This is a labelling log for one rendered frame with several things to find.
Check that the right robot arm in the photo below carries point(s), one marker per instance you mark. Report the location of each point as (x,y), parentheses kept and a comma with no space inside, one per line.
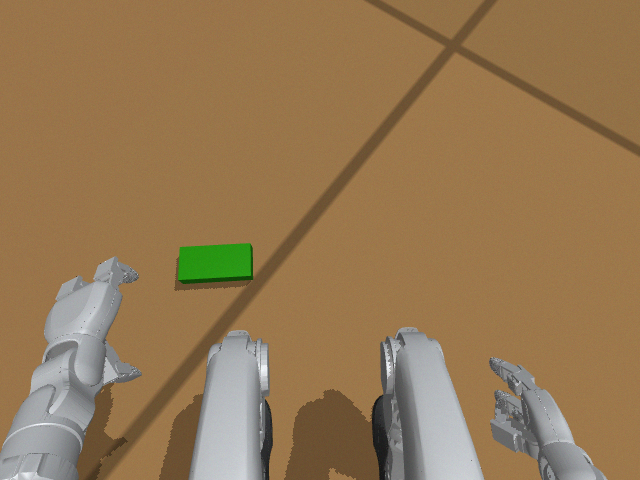
(566,461)

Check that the right robot hand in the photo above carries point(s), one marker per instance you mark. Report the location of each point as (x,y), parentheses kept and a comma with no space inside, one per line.
(537,420)

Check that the left robot hand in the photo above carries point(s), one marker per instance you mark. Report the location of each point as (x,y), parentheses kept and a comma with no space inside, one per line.
(91,308)

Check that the right robot foot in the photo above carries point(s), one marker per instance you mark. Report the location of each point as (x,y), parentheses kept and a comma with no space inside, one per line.
(380,441)

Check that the left robot arm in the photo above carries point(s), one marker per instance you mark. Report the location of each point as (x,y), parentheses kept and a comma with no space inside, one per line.
(48,431)

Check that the small box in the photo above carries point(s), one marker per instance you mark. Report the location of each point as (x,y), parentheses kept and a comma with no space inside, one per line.
(215,263)

